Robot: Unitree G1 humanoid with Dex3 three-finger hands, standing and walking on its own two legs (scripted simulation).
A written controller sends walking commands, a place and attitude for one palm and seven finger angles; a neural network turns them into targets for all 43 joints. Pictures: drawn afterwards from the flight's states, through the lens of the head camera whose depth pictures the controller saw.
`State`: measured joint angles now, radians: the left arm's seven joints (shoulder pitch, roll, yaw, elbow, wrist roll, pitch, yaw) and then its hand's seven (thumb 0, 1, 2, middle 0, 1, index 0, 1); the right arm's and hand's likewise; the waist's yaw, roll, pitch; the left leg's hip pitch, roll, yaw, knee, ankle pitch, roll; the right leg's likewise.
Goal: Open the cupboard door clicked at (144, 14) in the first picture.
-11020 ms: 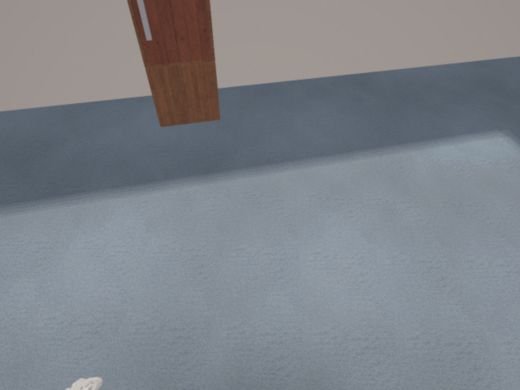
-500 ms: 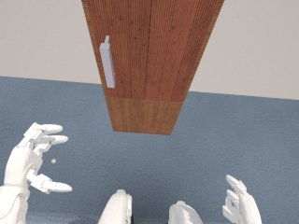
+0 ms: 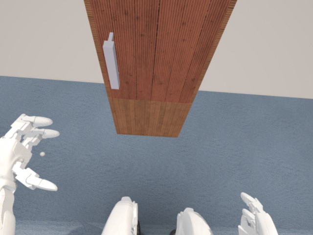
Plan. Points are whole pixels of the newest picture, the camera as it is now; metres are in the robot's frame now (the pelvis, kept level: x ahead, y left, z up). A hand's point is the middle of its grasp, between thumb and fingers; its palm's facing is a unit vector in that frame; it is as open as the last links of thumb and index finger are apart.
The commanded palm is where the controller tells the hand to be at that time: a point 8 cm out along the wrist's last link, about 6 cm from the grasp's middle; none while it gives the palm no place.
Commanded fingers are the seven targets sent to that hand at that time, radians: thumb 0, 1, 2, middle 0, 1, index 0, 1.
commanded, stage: raise the hand with hooked fingers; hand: left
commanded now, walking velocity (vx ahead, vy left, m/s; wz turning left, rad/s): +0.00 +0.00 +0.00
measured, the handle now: (113, 62) +0.60 +0.18 +0.00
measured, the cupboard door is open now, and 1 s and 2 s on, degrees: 0 0 0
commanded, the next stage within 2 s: move the hooked fingers beside the handle in 0.32 s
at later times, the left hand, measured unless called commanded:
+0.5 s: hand (52, 155) +0.28 +0.26 +0.03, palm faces +0.02 -1.00 -0.07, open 13.9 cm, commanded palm +0.27 +0.30 +0.03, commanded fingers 0.00 -0.50 0.30 -0.30 -1.20 -0.30 -1.20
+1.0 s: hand (67, 119) +0.38 +0.25 +0.02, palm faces +0.02 -1.00 -0.05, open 13.9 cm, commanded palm +0.36 +0.30 +0.02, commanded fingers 0.00 -0.50 0.30 -0.30 -1.20 -0.30 -1.20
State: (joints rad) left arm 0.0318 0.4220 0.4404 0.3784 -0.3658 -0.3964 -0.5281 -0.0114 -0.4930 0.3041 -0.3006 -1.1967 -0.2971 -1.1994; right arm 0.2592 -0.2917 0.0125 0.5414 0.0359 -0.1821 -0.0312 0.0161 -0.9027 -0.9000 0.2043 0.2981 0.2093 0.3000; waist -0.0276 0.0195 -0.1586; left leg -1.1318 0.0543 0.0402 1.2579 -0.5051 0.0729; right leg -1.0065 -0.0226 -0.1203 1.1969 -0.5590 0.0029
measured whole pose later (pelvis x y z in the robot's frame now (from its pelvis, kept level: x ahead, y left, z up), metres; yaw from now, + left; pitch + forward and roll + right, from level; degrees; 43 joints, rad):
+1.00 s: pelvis +0.00 -0.02 -0.01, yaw -1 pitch +24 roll -4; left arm -0.35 0.49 0.48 0.73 -0.28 -0.42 -0.50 -0.01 -0.49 0.30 -0.30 -1.20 -0.30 -1.20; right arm 0.27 -0.29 0.02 0.60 0.03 -0.11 -0.04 0.01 -0.90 -0.90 0.20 0.30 0.21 0.30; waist -0.07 0.02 -0.16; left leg -1.22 0.08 0.03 1.31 -0.52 0.05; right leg -1.11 0.00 -0.12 1.27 -0.58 -0.03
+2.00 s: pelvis -0.01 -0.01 -0.06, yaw -4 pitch +33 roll -8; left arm -1.04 0.80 0.55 1.22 -0.05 -0.39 -0.40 -0.01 -0.49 0.30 -0.30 -1.20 -0.30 -1.20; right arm 0.33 -0.30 0.09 0.59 -0.02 0.07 -0.02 0.01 -0.90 -0.90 0.20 0.30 0.21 0.30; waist -0.23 0.04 -0.13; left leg -1.53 0.10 0.00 1.49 -0.55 0.06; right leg -1.40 0.02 -0.14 1.41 -0.60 -0.02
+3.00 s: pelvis -0.01 +0.00 -0.06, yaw -5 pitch +34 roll -9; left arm -1.04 0.77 0.52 1.15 -0.05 -0.35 -0.37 -0.01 -0.49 0.30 -0.30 -1.20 -0.30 -1.20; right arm 0.33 -0.27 0.09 0.59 -0.03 0.09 0.01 0.01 -0.90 -0.90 0.20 0.30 0.21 0.30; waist -0.22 0.04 -0.12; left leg -1.53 0.10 -0.01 1.48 -0.55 0.08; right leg -1.39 0.02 -0.14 1.38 -0.59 -0.01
